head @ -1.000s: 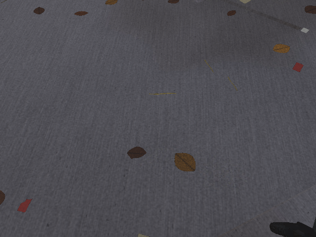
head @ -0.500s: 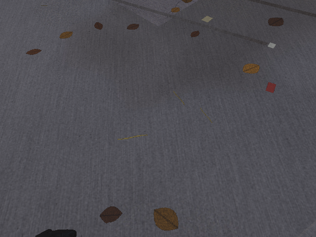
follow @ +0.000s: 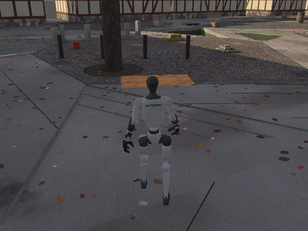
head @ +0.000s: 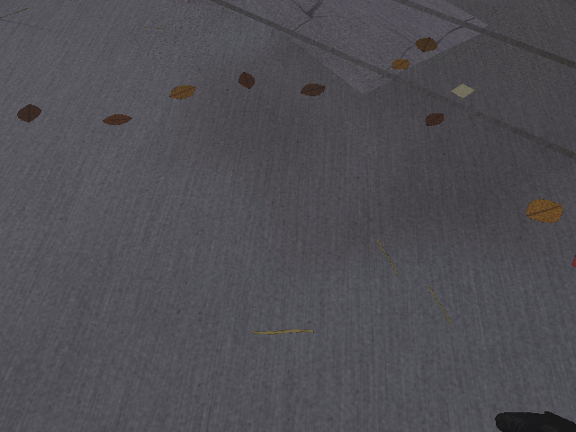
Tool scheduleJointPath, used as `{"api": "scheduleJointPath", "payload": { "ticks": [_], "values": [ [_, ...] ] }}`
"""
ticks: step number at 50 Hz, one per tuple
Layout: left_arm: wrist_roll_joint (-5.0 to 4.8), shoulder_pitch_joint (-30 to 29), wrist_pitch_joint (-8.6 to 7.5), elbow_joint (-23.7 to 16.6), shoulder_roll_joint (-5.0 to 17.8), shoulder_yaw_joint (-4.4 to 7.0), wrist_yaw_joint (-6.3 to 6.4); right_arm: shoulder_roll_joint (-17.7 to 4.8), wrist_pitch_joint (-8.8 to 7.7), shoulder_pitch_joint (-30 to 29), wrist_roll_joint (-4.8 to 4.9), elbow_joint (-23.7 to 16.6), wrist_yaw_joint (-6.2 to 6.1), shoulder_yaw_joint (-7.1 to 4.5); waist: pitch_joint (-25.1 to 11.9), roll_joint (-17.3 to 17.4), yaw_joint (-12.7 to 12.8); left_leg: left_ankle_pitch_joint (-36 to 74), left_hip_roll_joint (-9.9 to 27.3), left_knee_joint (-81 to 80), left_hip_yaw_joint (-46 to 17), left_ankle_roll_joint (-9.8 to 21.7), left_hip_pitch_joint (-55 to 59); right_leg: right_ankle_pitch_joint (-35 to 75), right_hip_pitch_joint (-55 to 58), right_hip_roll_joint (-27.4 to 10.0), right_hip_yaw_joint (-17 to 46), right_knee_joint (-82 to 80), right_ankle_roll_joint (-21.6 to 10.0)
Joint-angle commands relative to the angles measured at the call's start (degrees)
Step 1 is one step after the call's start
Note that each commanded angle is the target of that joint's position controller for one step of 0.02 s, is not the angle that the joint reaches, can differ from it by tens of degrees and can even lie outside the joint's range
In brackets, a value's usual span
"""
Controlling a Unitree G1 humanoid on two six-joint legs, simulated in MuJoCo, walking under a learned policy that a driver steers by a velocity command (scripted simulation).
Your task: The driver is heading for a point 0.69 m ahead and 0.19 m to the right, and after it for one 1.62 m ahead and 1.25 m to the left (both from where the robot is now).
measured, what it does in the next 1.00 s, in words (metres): goes down, turning right: left foot 0.04 m lower, then right foot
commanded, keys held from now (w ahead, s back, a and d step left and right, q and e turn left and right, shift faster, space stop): w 0.16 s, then w+e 0.76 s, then q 0.08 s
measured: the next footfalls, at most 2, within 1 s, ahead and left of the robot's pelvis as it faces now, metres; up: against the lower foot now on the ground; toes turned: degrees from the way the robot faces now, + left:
left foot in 0.04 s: +0.19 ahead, +0.12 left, -0.04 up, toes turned +0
right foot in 0.58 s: +0.47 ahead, -0.11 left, -0.04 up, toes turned -14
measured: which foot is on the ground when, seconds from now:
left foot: up 0.00-0.02, down 0.04-0.60, up 0.62-0.98, down 1.00-1.00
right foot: down 0.00-0.04, up 0.06-0.56, down 0.58-1.00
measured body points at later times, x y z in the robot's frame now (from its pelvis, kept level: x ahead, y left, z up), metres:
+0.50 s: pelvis +0.28 +0.03 -0.03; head +0.30 +0.03 +0.42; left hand +0.50 +0.25 -0.14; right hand +0.25 -0.24 -0.17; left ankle +0.15 +0.12 -0.76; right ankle +0.44 -0.12 -0.74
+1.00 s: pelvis +0.57 -0.02 -0.05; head +0.59 -0.02 +0.40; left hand +0.72 +0.24 -0.17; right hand +0.68 -0.33 -0.13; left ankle +0.76 +0.04 -0.77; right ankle +0.44 -0.10 -0.76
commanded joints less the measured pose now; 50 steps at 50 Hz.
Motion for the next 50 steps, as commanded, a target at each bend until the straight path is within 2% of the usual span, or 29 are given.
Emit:
{"api": "scheduleJointPath", "payload": {
  "ticks": [1, 2, 3, 4, 5, 6, 7, 8, 9, 12, 15, 18, 23, 26, 28, 29, 30, 31, 32, 33, 34, 35, 36, 38, 40, 42, 46, 48, 50],
  "values": [
    [0.23, -4.1, 0.12, -2.9, 9.2, 1.73, 0.05, -7.0, -0.47, 8.2, -0.14, 1.2, -0.24, -2.27, -1.4, -2.7, -8.0, -4.0, 0.8, -1.2, 0.6, 1.6, 10.7, 24.2, -5.1, -14.3, 7.8, 8.9, -5.6],
    [0.63, -4.1, -0.11, -2.8, 6.8, 0.98, -0.21, -8.9, -0.37, 17.3, -0.70, 4.9, -0.58, -3.24, -6.2, 1.5, -11.5, 0.6, 1.4, -0.7, 0.6, 3.1, 22.6, 18.8, -11.0, -9.0, 4.9, 25.8, -4.7],
    [1.74, 0.5, -0.98, -3.4, 1.0, -0.44, -0.97, -10.9, -0.44, 21.4, -1.94, 6.0, -0.47, -3.15, -12.2, 13.7, -8.7, 13.9, 9.9, 6.4, -8.4, 6.8, 39.1, -10.4, -27.9, -2.5, 3.0, 47.4, -3.8],
    [0.63, 6.8, -2.09, -3.1, 1.8, -0.96, -1.18, -11.5, -0.10, 21.1, -1.23, 4.4, -0.48, -2.62, -15.4, 14.4, -6.6, 11.8, 14.3, 5.7, -20.9, 11.9, 45.7, -14.7, -38.7, -1.0, 10.3, 53.9, -3.7],
    [-2.10, 3.1, -2.71, -4.8, 4.8, -0.31, -1.13, -12.8, 0.15, 22.3, -0.24, 5.9, -0.65, -3.80, -14.9, 12.0, -8.1, -12.0, 17.7, -2.9, -29.1, 15.4, 44.3, -10.2, -46.1, -3.2, 10.6, 55.3, -2.7],
    [-2.68, -4.0, -2.48, -6.7, 7.5, 0.23, -0.45, -10.3, -0.29, 18.4, -0.32, 4.7, -0.70, -3.08, -9.0, 3.9, -8.0, -22.4, 15.8, -7.8, -29.0, 13.4, 37.8, -4.5, -48.1, -6.6, 9.3, 53.1, -2.3],
    [-1.74, -6.5, -1.47, -7.1, 7.8, 0.50, 0.28, -7.8, -0.50, 13.1, -1.06, 3.3, -0.89, -2.13, -4.9, -0.4, -6.6, -21.3, 14.7, -10.0, -26.2, 12.0, 29.5, 0.9, -46.1, -8.8, 9.4, 49.9, -1.1],
    [-0.67, -5.8, -0.47, -7.0, 6.8, 0.45, 0.58, -7.8, -0.73, 10.4, -1.68, 2.9, -1.07, -1.95, -3.0, 0.6, -4.6, -16.2, 14.0, -11.1, -24.3, 12.2, 22.6, 3.2, -42.3, -10.3, 9.8, 47.3, 0.3],
    [0.04, -4.4, 0.36, -6.5, 6.2, 0.44, 0.43, -6.8, -0.91, 9.2, -1.67, 3.0, -1.32, -1.82, -2.9, 1.1, -3.4, -13.5, 12.8, -12.2, -20.7, 11.2, 19.8, 4.4, -39.4, -11.6, 10.8, 43.6, 0.9],
    [0.10, -7.2, 1.33, -7.1, 4.7, 0.26, 0.14, -7.3, -1.58, 11.5, -1.93, 4.7, -2.57, -2.14, -2.0, 0.4, -4.1, -6.3, 10.5, -15.7, -11.4, 9.1, 18.9, 10.6, -39.3, -12.3, 10.8, 35.6, 0.8],
    [0.19, -10.7, 0.85, -8.1, 3.3, -0.07, -0.61, -7.4, -1.56, 13.7, -1.71, 6.2, -3.69, -2.30, -1.9, -1.6, -5.3, 2.3, 8.1, -16.7, -2.9, 6.7, 22.2, 20.9, -40.1, -10.3, 11.2, 25.2, -0.4],
    [-0.15, -16.2, 0.46, -9.9, 2.0, -0.72, -1.53, -7.0, -1.41, 14.8, -1.17, 7.3, -4.24, -2.05, -0.9, -1.2, -7.1, 3.2, 5.5, -18.1, 4.2, 3.9, 22.6, 29.9, -36.4, -8.1, 7.6, 15.2, -1.1],
    [-0.41, -22.0, 0.49, -13.2, 1.9, -1.21, -3.29, -7.2, -0.02, 18.7, -1.24, 9.9, -4.47, -2.11, 1.9, -1.7, -8.5, 7.6, 9.2, -14.4, 7.3, 3.7, 33.7, 28.5, -40.9, -7.2, 6.5, 11.0, -2.7],
    [-0.18, -22.2, 0.41, -14.8, 3.2, -0.88, -4.57, -9.0, 1.47, 17.3, -1.13, 9.1, -5.09, -2.62, 1.1, -0.4, -6.7, 26.2, 10.8, -6.7, 9.1, 3.1, 37.6, 18.6, -38.6, -4.3, 1.7, 10.5, -4.6],
    [-0.11, -15.3, 0.93, -13.9, 5.7, 0.44, -4.75, -10.3, 2.33, 16.3, -1.14, 8.1, -5.59, -3.04, -3.4, 1.8, -2.6, 41.0, 10.7, 5.1, 10.4, 2.3, 36.2, 12.7, -28.0, -0.8, -1.3, 11.5, -6.8],
    [-0.17, -6.4, 1.01, -11.7, 8.5, 1.88, -4.36, -10.6, 2.55, 14.7, -0.96, 7.2, -5.77, -3.07, -7.5, 0.9, 2.3, 38.9, 9.0, 16.9, 11.4, 1.0, 30.8, 16.0, -15.5, 0.2, -0.3, 7.4, -8.9],
    [0.47, 2.6, 1.34, -10.1, 14.7, 4.05, -3.42, -7.3, 1.47, 16.9, -0.98, 5.1, -5.17, -1.92, -14.8, -7.2, 4.3, 22.6, 3.8, 37.6, 12.6, -2.5, 9.2, 15.2, 8.2, -10.2, 17.2, 7.3, -16.9],
    [-0.33, 2.7, 1.56, -10.6, 14.5, 3.78, -2.76, -2.9, -0.81, 17.4, -1.65, 4.1, -3.75, -0.23, -19.5, -16.4, 2.3, -35.0, -8.4, 54.1, 6.1, -4.6, -9.3, 10.7, 21.1, -20.4, 43.8, -1.1, -24.5],
    [-0.23, 2.2, 1.42, -10.7, 11.1, 2.28, -2.59, -7.8, -3.22, 11.5, 0.36, 1.7, -2.54, -1.41, -17.6, -13.8, 3.7, -38.7, -5.4, 55.4, -2.8, -2.5, -16.1, 10.6, 21.2, -19.7, 43.5, -4.2, -22.3],
    [0.10, -1.0, 1.06, -11.7, 9.2, 1.81, -2.54, -8.4, -4.17, 7.9, 1.55, 0.1, -2.19, -1.50, -12.2, -10.3, 2.7, -35.8, -2.4, 51.1, -3.6, -1.5, -17.2, 14.1, 15.6, -18.0, 37.1, -4.3, -19.9],
    [0.12, -4.5, 0.71, -12.2, 7.8, 1.50, -2.75, -7.4, -4.36, 6.9, 0.70, 0.1, -2.41, -1.52, -7.2, -4.4, 0.0, -33.6, -0.8, 44.3, -3.2, -1.9, -15.2, 19.7, 7.2, -15.9, 32.3, -5.1, -18.5],
    [0.29, -7.3, 0.51, -13.0, 6.3, 1.02, -2.53, -8.0, -3.87, 7.4, -0.47, 0.6, -2.80, -2.18, -5.1, -2.4, -2.2, -31.8, 0.8, 38.4, -2.5, -2.6, -11.1, 22.5, 0.5, -14.2, 28.5, -6.4, -17.2],
    [0.61, -9.1, 0.50, -13.9, 6.1, 0.80, -2.18, -7.6, -3.15, 8.7, -0.77, 0.8, -2.84, -2.40, -4.0, -3.2, -4.0, -30.3, 1.3, 35.0, -2.4, -3.5, -7.4, 22.3, -4.6, -12.9, 27.2, -7.8, -17.0],
    [0.38, -9.6, 0.70, -14.3, 7.6, 1.15, -1.19, -6.0, -2.09, 7.9, -1.32, 0.1, -3.15, -2.30, -1.9, -4.6, -5.1, -26.9, 1.0, 26.5, -1.2, -6.0, -3.9, 22.5, -12.1, -11.8, 24.6, -9.5, -16.9],
    [0.32, -8.7, 1.09, -14.1, 10.1, 1.99, -0.09, -3.9, -1.59, 3.9, -1.75, -1.2, -3.31, -1.49, -1.1, -5.9, -4.2, -17.2, -0.8, 15.5, 0.3, -7.3, 0.4, 20.0, -17.8, -8.9, 20.1, -9.8, -15.4],
    [0.31, -7.6, 1.48, -13.7, 10.7, 2.41, 0.41, -3.4, -1.45, 1.2, -1.72, -2.1, -2.86, -1.08, -1.2, -7.2, -2.6, -4.5, -2.8, 7.4, 1.1, -7.6, 4.6, 15.7, -21.3, -7.0, 17.8, -8.5, -13.0],
    [-0.32, -3.7, 1.59, -12.1, 8.5, 2.17, 0.83, -5.6, -1.35, -1.2, -0.54, -3.9, -1.99, -1.44, -1.4, -7.7, -1.5, 0.0, -1.7, 3.4, -3.0, -6.6, 6.3, 4.5, -20.3, -8.6, 21.9, -1.4, -10.5],
    [0.47, -2.5, 1.77, -11.5, 6.7, 1.60, 1.36, -6.4, -1.91, 0.7, -1.17, -2.9, -1.52, -1.49, -1.7, -7.9, -2.2, -0.2, -0.7, 2.1, -2.5, -5.2, 5.4, 6.8, -15.9, -9.7, 21.5, 4.5, -9.3],
    [1.36, -3.2, 1.97, -11.4, 4.3, 0.78, 1.62, -6.5, -2.53, 7.6, -2.25, 0.3, -1.27, -1.79, -4.2, -7.4, -5.4, 1.2, -1.5, 0.3, 0.6, -3.4, 11.2, 14.4, -13.9, -7.1, 17.9, 14.8, -6.7]
  ]
}}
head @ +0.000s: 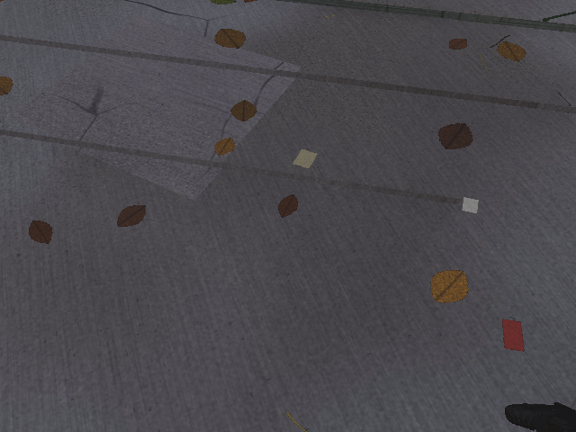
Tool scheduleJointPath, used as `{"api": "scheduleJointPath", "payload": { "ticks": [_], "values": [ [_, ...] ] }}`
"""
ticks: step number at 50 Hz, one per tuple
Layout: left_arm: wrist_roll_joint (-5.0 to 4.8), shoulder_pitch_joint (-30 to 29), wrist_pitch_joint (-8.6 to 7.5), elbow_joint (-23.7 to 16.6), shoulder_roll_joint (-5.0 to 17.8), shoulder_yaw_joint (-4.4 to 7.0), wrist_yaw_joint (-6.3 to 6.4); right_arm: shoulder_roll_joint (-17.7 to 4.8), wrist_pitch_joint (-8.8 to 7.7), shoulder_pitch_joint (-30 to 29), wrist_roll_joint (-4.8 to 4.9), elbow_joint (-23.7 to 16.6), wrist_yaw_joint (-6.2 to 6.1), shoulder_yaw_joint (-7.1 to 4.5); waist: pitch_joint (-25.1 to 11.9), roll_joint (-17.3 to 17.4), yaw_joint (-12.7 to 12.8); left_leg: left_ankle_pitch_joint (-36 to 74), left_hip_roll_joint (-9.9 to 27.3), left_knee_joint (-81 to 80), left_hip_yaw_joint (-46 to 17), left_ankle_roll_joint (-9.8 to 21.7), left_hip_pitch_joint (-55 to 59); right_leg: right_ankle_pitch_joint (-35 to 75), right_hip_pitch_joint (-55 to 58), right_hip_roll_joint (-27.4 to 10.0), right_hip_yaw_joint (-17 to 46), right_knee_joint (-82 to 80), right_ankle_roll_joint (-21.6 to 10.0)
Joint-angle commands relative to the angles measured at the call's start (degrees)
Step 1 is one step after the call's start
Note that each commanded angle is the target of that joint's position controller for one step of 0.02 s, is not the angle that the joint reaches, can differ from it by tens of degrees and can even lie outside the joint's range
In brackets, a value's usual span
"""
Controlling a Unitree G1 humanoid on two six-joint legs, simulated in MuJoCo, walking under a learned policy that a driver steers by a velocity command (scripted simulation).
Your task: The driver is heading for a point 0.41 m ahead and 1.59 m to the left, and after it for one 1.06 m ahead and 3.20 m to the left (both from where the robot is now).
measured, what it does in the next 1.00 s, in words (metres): walks ahead, turning left: right foot, then left foot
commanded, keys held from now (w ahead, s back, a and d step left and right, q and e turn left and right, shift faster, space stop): q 1.00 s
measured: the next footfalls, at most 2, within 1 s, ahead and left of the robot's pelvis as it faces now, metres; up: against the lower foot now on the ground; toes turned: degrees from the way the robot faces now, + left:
right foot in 0.46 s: +0.22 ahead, -0.08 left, +0.00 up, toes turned +16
left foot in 0.86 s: +0.13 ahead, +0.17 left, +0.00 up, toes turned +28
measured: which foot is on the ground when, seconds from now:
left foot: down 0.00-0.46, up 0.48-0.84, down 0.86-1.00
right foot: down 0.00-0.02, up 0.04-0.44, down 0.46-0.86, up 0.88-1.00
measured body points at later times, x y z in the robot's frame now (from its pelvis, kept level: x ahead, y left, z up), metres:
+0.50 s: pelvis +0.13 +0.02 -0.01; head +0.16 +0.01 +0.44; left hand +0.23 +0.32 -0.10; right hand +0.30 -0.25 -0.13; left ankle +0.13 +0.13 -0.73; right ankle +0.18 -0.09 -0.75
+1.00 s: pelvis +0.13 +0.06 -0.01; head +0.15 +0.11 +0.44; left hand +0.09 +0.39 -0.13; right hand +0.40 -0.10 -0.09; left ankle +0.10 +0.15 -0.74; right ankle +0.17 -0.08 -0.66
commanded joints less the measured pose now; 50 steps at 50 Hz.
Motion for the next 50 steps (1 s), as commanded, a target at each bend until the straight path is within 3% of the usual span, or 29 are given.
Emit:
{"api": "scheduleJointPath", "payload": {
  "ticks": [1, 2, 3, 4, 5, 6, 8, 11, 14, 18, 21, 22, 23, 24, 25, 26, 27, 28, 30, 35, 38, 42, 43, 44, 45, 46, 47, 48, 50],
  "values": [
    [1.49, -0.7, -0.78, -2.8, 1.2, -0.32, 0.37, -7.2, -1.17, 12.3, -1.48, 2.7, 0.45, -2.02, -7.5, -2.3, -6.5, 18.6, 2.7, 1.7, 1.3, 3.0, 18.9, 12.4, -7.4, -5.4, 3.2, 14.9, -1.7],
    [0.98, 7.6, -1.36, -1.6, -1.1, -1.10, -0.15, -9.2, -1.13, 15.4, -2.43, 3.3, 0.74, -1.89, -12.7, 12.6, -4.1, 39.7, 14.9, 4.7, -14.0, 12.2, 34.8, -17.0, -22.0, 0.6, -0.5, 36.1, 1.6],
    [-0.39, 14.3, -1.56, -0.9, 2.3, -0.96, -0.58, -10.8, -0.40, 17.7, -0.33, 4.6, 1.33, -2.47, -17.8, 14.2, -2.9, 27.1, 19.9, 1.1, -28.2, 17.1, 40.2, -17.3, -28.6, -1.1, 2.7, 41.9, 2.9],
    [-0.84, 10.7, -0.88, -1.1, 6.3, -0.14, -0.44, -10.1, 0.29, 14.8, 1.03, 3.4, 1.42, -2.72, -15.7, 8.5, -3.7, 9.2, 18.6, -1.4, -29.6, 17.4, 37.3, -13.1, -31.1, -4.4, 1.7, 43.8, 4.5],
    [-0.70, 2.1, 0.08, -2.7, 8.4, 0.58, 0.14, -7.5, 1.06, 9.2, 0.70, 1.0, 1.20, -1.84, -10.2, 1.1, -4.9, -0.6, 15.3, -4.2, -24.5, 15.8, 28.8, -6.4, -31.3, -6.9, 0.1, 38.9, 5.3],
    [0.07, -3.3, 0.98, -4.3, 7.9, 0.62, 0.79, -6.4, 1.62, 6.6, 0.10, 0.4, 0.79, -1.22, -6.9, 0.3, -5.0, -1.2, 14.3, -5.6, -23.7, 15.7, 22.0, -4.3, -29.6, -8.1, -0.2, 35.9, 6.2],
    [1.08, -5.0, 1.86, -5.9, 6.6, 0.64, 1.31, -7.0, 2.52, 5.5, -0.66, 0.3, -0.21, -1.45, -5.7, 4.1, -3.5, 2.1, 10.6, -6.9, -19.9, 14.6, 15.1, -3.4, -23.6, -9.0, 0.2, 27.9, 6.6],
    [0.77, -5.3, 1.56, -5.8, 3.9, -0.05, 1.93, -9.2, 3.56, 8.2, -0.09, 0.6, -1.67, -2.88, -8.9, 5.3, -3.8, 10.3, 7.4, -6.2, -14.9, 13.8, 15.2, -0.6, -18.1, -6.1, -1.7, 15.6, 7.3],
    [0.46, -7.4, 2.06, -5.8, 4.0, -0.14, 1.91, -9.4, 5.07, 9.0, 1.01, -0.1, -2.71, -3.57, -10.5, 4.1, -4.5, 3.3, 7.1, -6.9, -16.2, 13.4, 15.1, 4.1, -15.5, -4.7, -0.9, 10.7, 7.8],
    [0.12, -11.1, 2.01, -6.7, 4.1, -0.36, 1.53, -8.6, 6.80, 9.0, 1.57, -1.0, -3.49, -3.93, -6.9, 5.4, -5.1, -9.9, 5.2, -7.8, -19.5, 12.5, 13.1, 5.1, -13.4, -3.3, -0.1, 3.2, 7.9],
    [-0.12, -8.0, 0.65, -5.8, 4.9, -0.10, 0.66, -8.1, 7.84, 7.4, 1.95, -2.3, -4.11, -3.94, -6.0, 5.5, -2.2, -9.1, 2.8, -4.4, -20.9, 10.3, 11.9, 12.6, -5.0, -3.3, -1.0, -11.0, 6.7],
    [0.26, -6.6, 0.35, -5.3, 6.9, 0.49, 0.57, -6.8, 8.11, 8.3, 2.00, -2.7, -4.37, -3.53, -6.8, 3.7, -2.1, -13.4, 0.7, -1.3, -19.6, 7.9, 8.9, 17.1, 1.0, -7.2, 0.5, -14.6, 5.3],
    [1.47, -5.8, 0.58, -5.9, 10.6, 1.17, 1.03, -3.4, 8.20, 11.0, 1.36, -3.1, -4.30, -2.61, -9.3, -6.3, -3.7, -28.9, -4.3, 10.3, -13.1, 4.6, 2.4, 25.0, 8.1, -19.3, 10.1, -15.5, 0.7],
    [3.52, -7.1, 1.26, -6.3, 13.2, 1.70, 0.76, -3.8, 7.65, 11.9, 1.47, -5.1, -4.23, -2.87, -7.6, -18.2, -5.2, -44.8, -11.4, 20.8, -3.6, 1.7, -7.3, 35.7, 7.0, -28.6, 22.4, -17.3, -8.7],
    [3.39, -8.7, 1.24, -7.2, 10.8, 1.20, 0.69, -8.5, 7.13, 12.5, 0.72, -4.5, -3.89, -4.05, -7.5, -14.8, -5.0, -44.7, -7.0, 32.3, -3.5, -0.3, -8.9, 36.9, 5.4, -30.7, 22.3, -17.2, -12.0],
    [2.67, -11.3, 1.15, -8.1, 7.9, 0.42, 0.78, -10.4, 7.44, 13.2, 1.26, -3.6, -3.72, -4.94, -6.5, -11.3, -5.7, -41.0, -6.1, 36.7, -3.3, -1.2, -8.9, 36.4, 4.4, -27.1, 16.4, -16.2, -10.0],
    [1.90, -13.6, 1.19, -8.6, 6.9, 0.13, 0.75, -9.7, 8.36, 14.5, 1.37, -2.5, -4.02, -5.15, -5.4, -9.4, -6.6, -37.9, -5.4, 39.1, -2.5, -2.4, -9.1, 34.3, 3.6, -23.4, 11.0, -15.4, -7.4],
    [1.18, -14.5, 1.27, -8.6, 6.6, -0.05, 0.76, -9.1, 9.14, 14.5, 1.18, -2.6, -4.22, -5.09, -4.4, -9.7, -6.4, -35.1, -4.9, 41.2, -1.9, -3.4, -10.0, 34.4, 3.1, -22.0, 8.2, -15.2, -6.5],
    [1.30, -13.4, 1.70, -7.9, 7.1, -0.04, 0.95, -6.5, 9.73, 12.3, 1.55, -4.5, -3.82, -4.31, -3.1, -10.6, -5.5, -31.5, -4.4, 39.8, 0.8, -4.7, -9.6, 36.2, 1.7, -19.9, 3.2, -15.9, -6.8],
    [1.23, -10.9, 2.76, -7.0, 10.0, 1.08, 1.46, -4.5, 9.60, 7.1, 1.62, -9.3, -2.26, -2.92, -5.7, -12.5, -2.8, -28.5, -1.5, 25.5, 4.2, -4.9, -4.3, 35.8, 5.0, -21.7, -1.0, -15.9, -8.0],
    [0.60, -11.0, 2.85, -6.9, 11.6, 1.68, 0.82, -5.7, 9.91, 7.2, 1.59, -10.5, -1.36, -3.20, -5.8, -13.4, -2.7, -28.1, -1.9, 18.7, 7.1, -3.2, 1.7, 34.5, 3.5, -22.8, -2.9, -15.1, -7.5],
    [-1.17, -11.2, 2.67, -6.0, 11.5, 1.79, 0.26, -6.4, 10.47, 11.4, 1.46, -10.1, -0.54, -4.15, -5.3, -11.8, -5.5, -18.3, -3.9, 1.4, 9.2, 1.9, 12.9, 27.6, 0.0, -22.3, -6.0, -7.3, -2.3],
    [-0.44, -7.5, 2.52, -4.6, 9.4, 1.29, -0.10, -9.0, 10.44, 13.9, 1.45, -9.6, -1.18, -5.15, -6.6, -5.7, -5.6, -8.4, -2.1, -3.1, 4.3, 4.2, 21.5, 20.2, -5.8, -19.6, -10.0, 0.3, 2.1],
    [2.89, -6.9, 2.28, -6.7, 5.1, -0.17, -0.71, -16.9, 10.31, 15.9, 1.06, -10.7, -2.36, -6.90, -8.2, 13.9, -4.0, 17.7, 14.2, -2.1, -17.2, 11.1, 32.9, -9.0, -22.8, -12.0, -15.3, 19.8, 8.2],
    [2.28, -13.0, 1.91, -9.3, 6.3, 0.05, -0.28, -16.4, 9.06, 16.2, -0.79, -11.8, -1.69, -6.20, -10.6, 12.9, -8.0, 18.7, 20.3, -4.1, -26.1, 22.0, 29.1, -18.3, -29.9, -6.3, -6.1, 30.4, 9.1],
    [0.86, -15.6, 2.08, -9.5, 8.8, 0.76, 0.09, -14.3, 7.83, 15.6, -1.22, -11.6, -1.22, -5.63, -9.3, 6.5, -8.6, 13.5, 17.3, -5.3, -21.8, 21.3, 27.2, -14.8, -30.5, -7.5, -2.6, 34.9, 8.3],
    [0.28, -15.0, 2.38, -9.2, 9.1, 1.05, 0.51, -12.8, 7.09, 12.8, -0.44, -11.4, -1.48, -5.22, -7.1, 4.7, -6.7, 8.7, 13.9, -5.3, -17.4, 17.9, 25.2, -9.5, -30.8, -8.4, -1.8, 34.4, 7.5],
    [0.71, -13.8, 2.73, -7.9, 9.2, 1.28, 1.13, -11.0, 7.06, 10.3, 0.60, -11.7, -1.87, -4.69, -6.3, 2.4, -5.6, 4.3, 11.5, -5.3, -15.1, 15.2, 23.9, -5.6, -30.6, -9.1, -1.2, 32.6, 7.4],
    [1.09, -12.1, 2.94, -7.7, 9.4, 1.55, 1.39, -10.1, 7.51, 8.4, 0.97, -12.3, -2.62, -4.12, -6.2, 4.4, -4.0, 2.3, 9.1, -6.3, -13.6, 14.0, 19.9, -0.2, -26.8, -8.1, -1.3, 31.4, 7.9]
  ]
}}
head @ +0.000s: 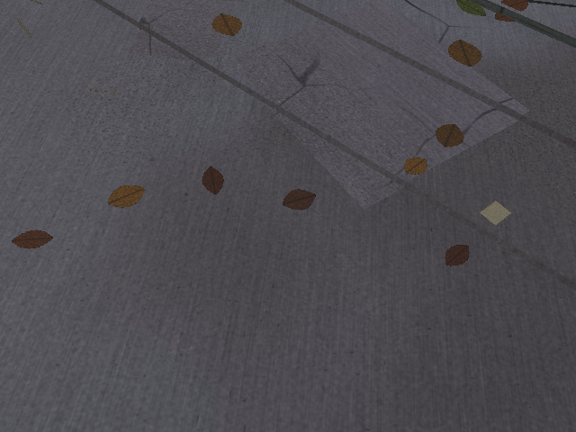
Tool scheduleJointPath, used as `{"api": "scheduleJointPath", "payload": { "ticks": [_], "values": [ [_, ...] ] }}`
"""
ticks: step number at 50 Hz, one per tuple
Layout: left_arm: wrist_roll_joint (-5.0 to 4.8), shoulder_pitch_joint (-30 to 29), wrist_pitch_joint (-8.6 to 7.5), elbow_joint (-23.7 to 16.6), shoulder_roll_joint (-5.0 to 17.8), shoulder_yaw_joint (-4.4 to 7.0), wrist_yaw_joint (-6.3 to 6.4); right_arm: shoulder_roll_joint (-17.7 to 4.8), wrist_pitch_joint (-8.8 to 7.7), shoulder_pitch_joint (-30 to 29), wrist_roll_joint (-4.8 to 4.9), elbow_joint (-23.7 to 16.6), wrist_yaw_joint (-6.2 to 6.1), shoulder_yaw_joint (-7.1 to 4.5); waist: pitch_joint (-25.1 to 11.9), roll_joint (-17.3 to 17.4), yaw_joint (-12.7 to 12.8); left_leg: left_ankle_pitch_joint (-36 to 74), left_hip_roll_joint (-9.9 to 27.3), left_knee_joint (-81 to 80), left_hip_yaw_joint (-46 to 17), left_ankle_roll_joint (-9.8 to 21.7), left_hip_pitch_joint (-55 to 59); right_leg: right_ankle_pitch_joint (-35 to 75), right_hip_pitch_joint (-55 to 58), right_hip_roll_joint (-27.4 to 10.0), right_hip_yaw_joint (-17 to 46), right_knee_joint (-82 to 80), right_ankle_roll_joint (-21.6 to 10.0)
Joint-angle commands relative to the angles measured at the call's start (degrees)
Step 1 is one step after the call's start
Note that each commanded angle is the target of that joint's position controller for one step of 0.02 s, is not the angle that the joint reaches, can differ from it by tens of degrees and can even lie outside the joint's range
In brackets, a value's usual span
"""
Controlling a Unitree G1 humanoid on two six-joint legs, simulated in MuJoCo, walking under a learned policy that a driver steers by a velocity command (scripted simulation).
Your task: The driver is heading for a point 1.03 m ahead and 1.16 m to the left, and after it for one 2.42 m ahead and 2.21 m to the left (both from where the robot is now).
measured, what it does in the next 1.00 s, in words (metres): steps on the spot, turning left: right foot, then left foot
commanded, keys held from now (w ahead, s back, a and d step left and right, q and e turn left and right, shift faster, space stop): q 1.00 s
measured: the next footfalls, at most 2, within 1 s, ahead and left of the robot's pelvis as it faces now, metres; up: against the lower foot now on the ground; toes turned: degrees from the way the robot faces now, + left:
right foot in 0.36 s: +0.09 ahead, -0.13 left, +0.00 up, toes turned +18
left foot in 0.78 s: -0.01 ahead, +0.12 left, +0.00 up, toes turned +29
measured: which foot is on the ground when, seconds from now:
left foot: down 0.00-0.36, up 0.38-0.76, down 0.78-1.00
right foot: up 0.00-0.34, down 0.36-0.78, up 0.80-1.00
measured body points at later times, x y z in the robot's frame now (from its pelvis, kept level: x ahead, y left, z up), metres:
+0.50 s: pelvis +0.02 -0.03 +0.00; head +0.05 -0.04 +0.45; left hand +0.07 +0.28 -0.08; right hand +0.25 -0.28 -0.10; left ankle -0.04 +0.09 -0.66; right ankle +0.05 -0.14 -0.74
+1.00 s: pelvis -0.01 +0.02 +0.01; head +0.02 +0.07 +0.45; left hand -0.04 +0.36 -0.11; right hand +0.29 -0.13 -0.06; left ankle -0.05 +0.10 -0.74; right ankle +0.09 -0.11 -0.66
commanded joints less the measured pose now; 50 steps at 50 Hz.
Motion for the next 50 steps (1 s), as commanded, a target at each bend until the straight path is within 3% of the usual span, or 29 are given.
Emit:
{"api": "scheduleJointPath", "payload": {
  "ticks": [1, 4, 9, 13, 16, 17, 18, 19, 20, 21, 22, 23, 26, 30, 35, 37, 38, 39, 40, 41, 42, 43, 44, 45, 47, 50],
  "values": [
    [0.01, 0.2, -0.74, -4.0, 5.6, 1.60, 0.47, -9.3, -0.88, -1.3, 0.14, -4.2, -1.15, -2.33, -8.7, 9.4, 0.4, 22.4, 13.6, -9.4, -16.1, 10.3, 10.9, 5.7, -6.2, 0.1, 3.6, 1.9, 0.2],
    [-0.14, -0.7, -0.98, -4.6, 4.2, 1.14, 0.24, -9.7, -0.80, -0.3, 0.34, -4.2, -1.77, -2.50, -8.5, 9.3, -0.3, 18.1, 12.7, -9.4, -17.2, 10.2, 11.5, 8.0, -5.9, 1.1, 4.1, -6.4, 1.0],
    [-0.29, -2.8, -1.57, -5.7, 3.8, 0.71, -0.66, -11.0, -0.14, -0.4, 0.25, -4.7, -2.03, -2.98, -7.0, 10.7, -1.4, 7.7, 11.3, -9.5, -21.5, 10.3, 7.5, 8.2, -0.4, 2.7, 5.0, -17.8, 1.5],
    [-0.76, -2.7, -2.65, -6.4, 4.3, 0.81, -1.70, -11.4, 0.52, -1.0, 0.42, -5.4, -1.62, -3.08, -7.6, 11.3, -1.6, 10.4, 10.8, -7.7, -26.4, 10.1, 7.3, 6.8, 4.6, 4.2, 5.2, -24.9, 0.4],
    [-0.83, 1.2, -3.36, -5.7, 4.3, 1.12, -2.42, -10.8, 1.16, -3.0, 1.26, -6.3, -1.83, -2.83, -8.4, 11.1, 1.0, 12.6, 8.4, -4.4, -27.9, 7.6, 6.5, 13.9, 13.1, 4.3, 4.2, -38.5, -1.4],
    [-0.43, 3.0, -3.42, -5.3, 5.8, 1.62, -2.35, -9.6, 1.24, -2.5, 1.46, -6.5, -2.05, -2.48, -9.1, 9.4, 1.5, 7.8, 6.2, -1.8, -26.4, 5.0, 3.1, 20.1, 19.3, 1.0, 5.5, -42.9, -2.8],
    [0.52, 4.0, -3.05, -5.8, 9.5, 2.31, -2.00, -6.4, 1.18, 0.5, 0.78, -6.6, -1.93, -1.61, -11.2, -1.1, -0.2, -8.1, 0.8, 9.1, -19.4, 1.5, -3.7, 25.7, 26.5, -10.6, 15.4, -44.6, -7.1],
    [2.14, 3.4, -2.43, -5.4, 12.4, 2.75, -2.11, -7.4, 0.61, 0.9, 1.29, -8.2, -1.89, -2.14, -7.7, -14.5, -1.7, -24.1, -7.2, 19.4, -8.4, -1.7, -15.0, 34.5, 25.1, -19.7, 28.2, -46.6, -16.9],
    [1.86, 1.3, -2.57, -6.9, 9.5, 2.06, -1.95, -12.1, 0.11, 2.1, 0.18, -7.1, -1.88, -3.55, -7.0, -9.9, -1.3, -23.3, -2.7, 31.5, -8.3, -4.1, -16.5, 33.5, 22.8, -22.2, 28.3, -46.7, -20.1],
    [1.38, -1.4, -2.51, -7.8, 6.6, 1.15, -1.55, -13.3, 0.35, 2.8, 0.69, -5.8, -1.73, -4.32, -6.0, -6.8, -2.1, -19.2, -1.6, 36.0, -7.8, -5.0, -16.2, 31.5, 21.1, -18.7, 22.2, -46.0, -18.0],
    [0.80, -3.6, -2.32, -8.4, 5.4, 0.72, -1.29, -12.2, 1.08, 4.2, 0.90, -4.3, -1.93, -4.36, -4.9, -5.3, -2.9, -16.0, -1.0, 38.4, -6.9, -6.1, -16.1, 28.4, 20.3, -14.9, 16.8, -45.5, -15.3],
    [0.08, -4.3, -2.19, -8.5, 4.7, 0.44, -1.06, -11.0, 1.67, 4.4, 0.78, -4.1, -2.00, -4.14, -4.0, -5.4, -2.3, -13.0, -0.8, 40.9, -6.3, -7.1, -17.5, 28.5, 20.6, -13.5, 14.0, -45.4, -14.6],
    [0.48, -1.7, -1.33, -8.0, 5.1, 0.34, -0.50, -7.6, 2.01, 1.5, 1.45, -5.9, -1.45, -3.01, -3.5, -6.8, -0.2, -9.5, 0.7, 37.2, -2.1, -8.6, -18.0, 31.3, 22.3, -11.4, 7.6, -45.9, -15.2],
    [0.40, 0.4, -0.50, -7.4, 7.9, 1.36, -0.61, -6.0, 1.72, -1.7, 0.95, -8.3, -0.54, -1.97, -5.8, -7.6, 2.2, -10.1, 3.9, 25.7, 0.3, -8.9, -14.8, 33.8, 26.7, -14.1, 5.4, -45.2, -16.4],
    [-1.01, -0.4, -0.32, -7.1, 10.0, 2.19, -1.81, -6.7, 2.05, -0.4, 1.13, -9.0, 0.49, -2.14, -6.5, -8.6, 1.6, -8.4, 3.4, 12.4, 4.9, -6.2, -5.2, 36.1, 24.4, -15.9, 2.0, -42.9, -15.3],
    [-2.30, -1.6, -0.41, -6.8, 9.8, 2.15, -1.95, -6.5, 2.25, 2.8, 1.10, -8.2, 0.84, -2.55, -6.8, -7.7, -1.0, -0.7, 2.1, 1.1, 6.6, -3.5, 1.5, 33.9, 22.6, -15.3, -0.2, -38.5, -12.3],
    [-2.45, 0.6, -0.66, -5.7, 8.0, 1.69, -2.11, -7.7, 2.27, 5.1, 0.97, -7.4, 0.49, -3.21, -7.5, -5.1, -1.7, 5.0, 1.3, -4.5, 5.4, -1.5, 8.4, 29.4, 18.7, -13.6, -2.9, -33.6, -9.0],
    [-0.68, 2.8, -0.88, -5.6, 5.0, 0.84, -2.42, -12.7, 2.07, 7.7, 1.08, -7.5, -0.26, -4.73, -8.7, 6.9, -1.5, 22.2, 9.4, -7.4, -7.2, 2.0, 18.9, 15.4, 7.8, -8.6, -8.5, -20.3, -3.4],
    [1.92, 0.3, -1.12, -9.2, 2.2, -0.46, -2.31, -18.7, 1.40, 7.1, -0.04, -9.2, -0.61, -5.37, -8.4, 21.2, -0.7, 37.5, 23.7, -6.2, -27.7, 13.6, 22.5, -11.8, -9.2, 0.1, -7.9, -5.7, 1.2],
    [0.78, -4.7, -1.26, -10.0, 5.3, 0.46, -1.71, -15.5, -0.09, 9.0, -1.67, -9.0, 0.08, -4.65, -12.1, 14.2, -5.5, 33.2, 24.8, -7.9, -28.4, 18.5, 19.1, -13.0, -9.8, 0.7, 1.2, 3.4, 1.0],
    [-0.45, -5.4, -1.06, -10.0, 6.5, 0.90, -1.50, -13.9, -1.09, 6.8, -1.56, -8.2, 0.15, -3.83, -9.4, 11.7, -3.8, 28.2, 21.4, -8.5, -23.1, 16.0, 17.0, -8.4, -10.2, -0.4, 2.7, 5.6, 0.0],
    [-0.46, -4.1, -0.86, -9.0, 6.7, 1.23, -1.14, -12.5, -1.39, 3.6, -0.48, -8.0, -0.15, -3.51, -7.6, 9.4, -2.0, 23.0, 18.0, -8.6, -19.3, 12.6, 15.1, -3.2, -10.1, -1.3, 3.2, 4.1, -0.4],
    [0.01, -3.5, -0.66, -8.4, 7.3, 1.48, -0.77, -11.0, -1.21, 1.2, 0.46, -8.2, -0.52, -2.88, -6.7, 9.2, -1.2, 21.8, 16.3, -8.6, -17.7, 10.6, 13.8, 0.5, -9.7, -1.6, 3.6, 2.2, -0.3],
    [0.28, -2.6, -0.59, -8.1, 7.3, 1.57, -0.82, -10.5, -0.95, -0.2, 0.58, -8.4, -0.94, -2.43, -6.9, 9.8, -0.3, 23.8, 14.8, -8.7, -16.3, 10.1, 11.6, 3.4, -7.1, -0.8, 3.2, 2.5, 0.1],
    [0.04, -1.1, -0.75, -7.6, 6.1, 1.32, -1.17, -10.3, -0.65, -0.6, 0.06, -8.5, -1.52, -2.16, -8.3, 9.5, 0.4, 23.9, 13.5, -8.9, -15.4, 10.3, 10.9, 7.1, -4.8, 0.6, 2.8, 1.4, 0.9],
    [-0.10, -2.7, -0.88, -8.2, 4.7, 0.68, -1.23, -10.8, -0.45, 0.5, 0.23, -7.8, -2.02, -2.29, -7.9, 9.6, -0.6, 19.9, 12.5, -8.6, -16.8, 10.3, 12.0, 8.6, -4.5, 1.5, 3.3, -7.4, 1.6]
  ]
}}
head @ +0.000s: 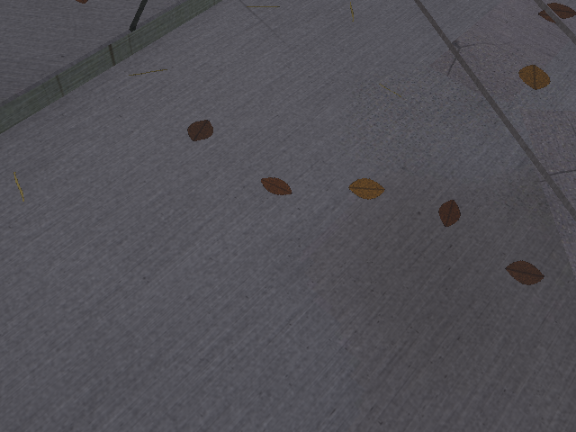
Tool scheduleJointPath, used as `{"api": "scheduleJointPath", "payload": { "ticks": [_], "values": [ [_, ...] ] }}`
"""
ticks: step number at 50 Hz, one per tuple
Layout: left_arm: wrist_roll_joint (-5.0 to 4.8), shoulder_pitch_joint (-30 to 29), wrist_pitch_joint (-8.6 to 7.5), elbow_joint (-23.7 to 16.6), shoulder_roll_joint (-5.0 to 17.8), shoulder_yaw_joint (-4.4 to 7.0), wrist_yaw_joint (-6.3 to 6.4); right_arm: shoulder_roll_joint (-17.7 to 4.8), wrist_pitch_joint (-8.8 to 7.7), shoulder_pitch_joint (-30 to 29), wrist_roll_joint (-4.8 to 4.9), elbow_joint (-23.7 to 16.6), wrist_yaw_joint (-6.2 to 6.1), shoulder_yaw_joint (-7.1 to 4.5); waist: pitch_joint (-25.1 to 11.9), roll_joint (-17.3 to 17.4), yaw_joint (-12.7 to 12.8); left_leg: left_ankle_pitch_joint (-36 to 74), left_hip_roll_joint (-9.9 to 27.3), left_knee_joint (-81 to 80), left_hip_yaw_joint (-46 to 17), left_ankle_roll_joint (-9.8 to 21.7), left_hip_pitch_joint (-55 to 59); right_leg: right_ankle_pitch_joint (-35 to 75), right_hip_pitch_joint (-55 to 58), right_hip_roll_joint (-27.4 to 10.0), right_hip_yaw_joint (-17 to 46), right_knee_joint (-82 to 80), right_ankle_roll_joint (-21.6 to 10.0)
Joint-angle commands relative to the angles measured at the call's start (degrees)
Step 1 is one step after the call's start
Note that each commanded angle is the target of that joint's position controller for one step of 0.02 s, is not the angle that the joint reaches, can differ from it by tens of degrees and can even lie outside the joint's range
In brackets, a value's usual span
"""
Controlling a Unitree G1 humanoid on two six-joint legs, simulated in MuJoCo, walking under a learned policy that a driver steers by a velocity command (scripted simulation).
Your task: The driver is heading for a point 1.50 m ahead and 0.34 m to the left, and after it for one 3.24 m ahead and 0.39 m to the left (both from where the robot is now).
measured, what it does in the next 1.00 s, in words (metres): steps on the spot, turning left: right foot, then left foot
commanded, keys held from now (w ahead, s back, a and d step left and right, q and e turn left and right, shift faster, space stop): q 0.68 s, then w+q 0.04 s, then w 0.28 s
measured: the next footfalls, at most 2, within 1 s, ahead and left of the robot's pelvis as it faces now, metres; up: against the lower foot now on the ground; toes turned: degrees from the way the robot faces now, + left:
right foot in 0.26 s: +0.08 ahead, -0.13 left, +0.00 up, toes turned +15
left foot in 0.70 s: -0.01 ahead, +0.12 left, +0.00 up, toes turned +27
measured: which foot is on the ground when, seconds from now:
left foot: down 0.00-0.26, up 0.28-0.68, down 0.70-1.00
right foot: up 0.00-0.24, down 0.26-0.70, up 0.72-1.00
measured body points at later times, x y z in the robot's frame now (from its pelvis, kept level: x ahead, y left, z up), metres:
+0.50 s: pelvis +0.01 -0.04 +0.00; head +0.06 -0.04 +0.45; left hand +0.07 +0.27 -0.09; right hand +0.23 -0.29 -0.11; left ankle -0.05 +0.10 -0.67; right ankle +0.04 -0.14 -0.74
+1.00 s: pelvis +0.04 +0.04 +0.01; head +0.04 +0.07 +0.46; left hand +0.03 +0.37 -0.10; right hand +0.26 -0.16 -0.09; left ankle -0.04 +0.10 -0.74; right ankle +0.22 -0.05 -0.69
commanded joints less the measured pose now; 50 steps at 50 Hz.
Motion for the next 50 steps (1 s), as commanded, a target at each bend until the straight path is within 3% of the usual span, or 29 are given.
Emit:
{"api": "scheduleJointPath", "payload": {
  "ticks": [1, 5, 9, 12, 13, 14, 15, 16, 18, 19, 21, 24, 26, 30, 33, 34, 35, 36, 37, 38, 39, 40, 42, 44, 50],
  "values": [
    [-0.02, -1.7, -0.91, -4.3, 3.5, 0.63, 0.00, -10.3, -0.53, -1.0, 0.15, -3.6, -0.85, -2.96, -8.3, 9.8, -0.3, 16.8, 12.7, -5.5, -14.4, 10.2, 9.8, 2.1, -2.1, 0.2, 2.0, -6.8, 0.7],
    [-0.27, -2.8, -1.41, -5.0, 3.3, 0.39, -0.58, -11.3, 0.06, -1.5, 0.01, -3.5, -0.56, -3.30, -7.6, 10.7, -1.1, 12.0, 12.1, -4.6, -18.7, 10.6, 6.6, 0.8, 2.8, 1.7, 2.7, -14.6, 0.4],
    [-0.65, -1.9, -2.30, -5.6, 3.7, 0.61, -1.37, -11.2, 0.51, -2.7, 0.39, -3.6, 0.09, -3.27, -8.1, 11.3, -0.9, 16.0, 11.5, -2.2, -23.7, 10.1, 6.7, -0.8, 7.4, 3.0, 3.0, -21.6, -0.9],
    [-0.45, 2.6, -2.95, -4.5, 3.7, 1.06, -1.72, -10.3, 0.91, -5.4, 1.48, -4.1, -0.26, -2.95, -9.1, 10.8, 2.2, 14.3, 8.2, 1.4, -24.5, 6.6, 4.5, 10.4, 17.2, 2.4, 2.0, -37.3, -2.9],
    [0.19, 4.2, -2.84, -4.5, 6.3, 1.76, -1.39, -8.2, 0.83, -3.7, 1.31, -4.1, -0.47, -2.37, -10.6, 6.6, 1.7, 3.9, 5.4, 6.1, -21.5, 3.3, -0.5, 16.3, 24.4, -4.4, 6.7, -39.8, -5.4],
    [1.07, 1.7, -2.23, -5.5, 11.1, 2.45, -1.03, -5.5, 0.53, 0.9, 0.76, -3.9, -0.41, -1.76, -9.7, -9.1, -2.4, -17.7, -3.9, 18.1, -10.2, -0.9, -11.0, 29.5, 29.2, -16.4, 19.5, -40.7, -12.4],
    [2.13, 3.2, -2.27, -5.3, 9.6, 2.24, -1.25, -10.1, 0.01, 0.2, 0.53, -3.9, -0.70, -3.24, -8.1, -12.0, -0.3, -27.5, -4.7, 30.7, -5.6, -3.9, -16.9, 32.9, 26.0, -23.2, 27.4, -42.2, -20.5],
    [1.56, 1.6, -2.39, -5.9, 7.1, 1.35, -1.06, -13.1, 0.00, 1.0, 0.47, -3.0, -0.74, -4.46, -7.0, -7.4, -1.0, -23.9, -1.5, 38.6, -5.4, -5.4, -17.7, 30.8, 24.5, -22.5, 23.7, -41.9, -21.0],
    [0.42, -2.2, -2.14, -6.6, 4.2, 0.46, -0.47, -11.6, 1.24, 2.2, 0.86, -0.8, -1.08, -4.71, -4.9, -4.8, -1.7, -16.9, -0.2, 43.3, -3.9, -7.3, -18.6, 24.8, 23.5, -15.7, 13.8, -41.3, -16.4],
    [0.05, -2.3, -2.00, -6.6, 3.9, 0.21, -0.17, -10.2, 1.73, 2.3, 0.99, -0.6, -0.99, -4.42, -4.3, -5.3, -1.3, -14.6, 0.1, 45.1, -3.1, -8.2, -19.2, 26.4, 23.5, -14.7, 11.1, -41.3, -16.2],
    [0.45, -0.9, -1.45, -6.1, 4.0, 0.16, 0.36, -7.9, 1.88, 0.2, 1.50, -1.7, -0.71, -3.71, -4.2, -6.5, 0.1, -12.0, 0.8, 42.1, 0.2, -9.1, -19.1, 27.4, 24.5, -12.9, 6.3, -42.1, -16.5],
    [0.61, 2.3, -0.69, -5.1, 5.6, 0.81, 0.70, -6.3, 1.63, -3.3, 1.28, -3.5, -0.31, -2.89, -5.9, -7.5, 2.7, -12.0, 3.1, 34.3, 1.9, -9.9, -19.7, 28.6, 30.4, -15.0, 5.2, -42.1, -17.9],
    [0.29, 2.0, -0.36, -5.0, 7.0, 1.37, 0.38, -5.5, 1.55, -3.8, 0.86, -4.1, 0.19, -2.37, -6.7, -7.4, 3.0, -12.3, 4.5, 28.7, 3.3, -9.6, -16.4, 29.1, 30.4, -16.0, 3.4, -42.0, -18.0],
    [-0.63, 0.8, -0.11, -4.5, 8.9, 2.10, -0.69, -5.7, 1.80, -3.1, 0.94, -4.5, 1.11, -2.23, -7.0, -8.4, 2.7, -11.2, 4.4, 18.3, 7.3, -7.7, -8.3, 31.4, 27.5, -16.9, -0.3, -41.1, -17.3],
    [-2.32, -0.1, -0.30, -3.8, 9.3, 2.26, -1.00, -5.9, 2.25, -0.1, 1.05, -3.9, 1.89, -2.79, -7.3, -7.7, 0.2, -3.6, 3.1, 5.2, 9.5, -4.4, -0.9, 29.4, 26.2, -17.2, -2.4, -36.3, -14.3],
    [-2.75, 0.9, -0.50, -3.2, 8.0, 1.92, -1.04, -6.7, 2.30, 2.3, 0.94, -3.1, 1.76, -3.39, -7.8, -5.9, -1.0, 1.9, 2.0, -0.7, 9.4, -2.4, 5.1, 25.5, 23.0, -15.8, -4.6, -32.2, -11.4],
    [-1.81, 4.1, -0.73, -2.1, 5.2, 1.17, -1.32, -9.9, 2.20, 5.9, 1.14, -2.2, 1.14, -4.61, -9.5, 2.0, -1.6, 9.9, 4.9, -3.9, 2.8, 0.4, 15.2, 13.4, 14.4, -12.2, -9.1, -22.9, -6.8],
    [2.11, 3.0, -0.87, -5.1, 0.2, -0.76, -1.69, -16.7, 1.62, 9.1, 1.56, -2.8, 0.15, -5.93, -10.0, 20.2, -0.4, 21.4, 19.9, -2.9, -19.1, 8.3, 24.6, -18.2, -4.3, -3.8, -12.1, -4.0, -1.2],
    [0.54, -1.8, -1.42, -6.9, 3.2, 0.01, -1.32, -15.3, -0.37, 10.9, -0.27, -3.1, 1.11, -5.29, -12.4, 15.7, -5.1, 2.1, 24.8, -8.4, -28.8, 17.4, 19.9, -18.5, -10.8, -0.8, -1.8, 3.9, -1.5],
    [-1.36, -4.0, -1.75, -7.2, 5.9, 0.82, -1.40, -12.1, -1.88, 9.5, -0.32, -2.3, 1.60, -4.21, -8.4, 11.5, -4.8, -14.0, 22.2, -11.9, -25.9, 15.4, 18.0, -13.0, -12.9, -3.0, 0.2, 5.1, -3.0],
    [-1.73, -3.9, -2.08, -6.8, 6.8, 1.32, -1.60, -9.6, -2.61, 7.4, 0.41, -1.5, 1.43, -3.34, -4.8, 10.9, -3.5, -22.7, 19.9, -13.6, -23.0, 12.5, 15.6, -7.3, -13.6, -4.2, 0.2, 3.3, -4.1],
    [-1.21, -3.0, -2.35, -5.5, 6.7, 1.42, -1.63, -7.9, -2.89, 5.6, 0.65, -1.4, 1.04, -2.45, -3.1, 10.8, -2.8, -23.3, 18.0, -14.6, -20.8, 10.7, 14.5, -3.0, -13.1, -4.9, 0.2, 1.3, -4.0],
    [-0.65, -1.4, -3.28, -4.4, 5.8, 1.28, -2.13, -7.2, -3.26, 4.2, -0.10, -1.3, 0.28, -1.65, -2.2, 11.9, -1.4, -18.1, 15.1, -16.7, -16.7, 9.3, 12.5, 5.2, -9.9, -4.3, -0.6, -1.4, -3.1],
    [-0.81, -0.8, -4.21, -3.4, 4.9, 0.99, -2.39, -7.5, -4.12, 5.0, -0.66, -0.6, -0.09, -1.62, -2.2, 9.9, -1.4, -11.8, 14.3, -17.3, -13.7, 9.2, 13.3, 11.0, -9.6, -4.0, -0.9, -5.4, -2.5],
    [-1.28, -3.6, -5.24, -3.2, 3.4, 0.09, -2.88, -8.9, -5.70, 7.3, -0.22, 2.0, 0.12, -1.89, -0.2, 8.6, -2.9, -4.0, 14.0, -17.3, -8.6, 9.1, 11.7, 20.5, -6.4, -3.6, -0.4, -19.1, -0.7]
  ]
}}
Velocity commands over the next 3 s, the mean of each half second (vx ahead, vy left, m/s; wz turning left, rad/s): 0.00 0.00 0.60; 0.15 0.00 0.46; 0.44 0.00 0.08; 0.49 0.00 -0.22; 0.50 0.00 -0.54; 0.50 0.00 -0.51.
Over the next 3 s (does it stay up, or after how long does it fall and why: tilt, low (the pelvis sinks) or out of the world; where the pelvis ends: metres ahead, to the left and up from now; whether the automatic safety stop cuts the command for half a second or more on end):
stays up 1.12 0.31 -0.03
